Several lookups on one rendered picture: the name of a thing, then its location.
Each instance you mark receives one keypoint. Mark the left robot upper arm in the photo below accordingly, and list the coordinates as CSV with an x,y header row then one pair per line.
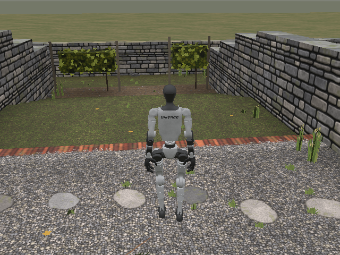
x,y
151,122

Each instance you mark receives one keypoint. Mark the right robot upper arm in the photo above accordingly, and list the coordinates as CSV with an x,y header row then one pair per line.
x,y
187,122

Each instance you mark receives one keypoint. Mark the robot left forearm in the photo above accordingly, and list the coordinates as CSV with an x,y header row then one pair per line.
x,y
149,146

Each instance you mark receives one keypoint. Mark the right robot hand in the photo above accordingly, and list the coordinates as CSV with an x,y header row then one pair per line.
x,y
192,165

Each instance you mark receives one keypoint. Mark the robot left foot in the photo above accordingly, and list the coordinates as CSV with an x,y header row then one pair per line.
x,y
162,213

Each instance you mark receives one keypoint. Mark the left robot hand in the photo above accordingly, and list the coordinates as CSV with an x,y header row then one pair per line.
x,y
147,164

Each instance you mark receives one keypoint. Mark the robot right forearm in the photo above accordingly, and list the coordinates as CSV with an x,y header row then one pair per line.
x,y
190,146

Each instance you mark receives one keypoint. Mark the left robot shin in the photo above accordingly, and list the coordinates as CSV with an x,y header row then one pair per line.
x,y
160,194

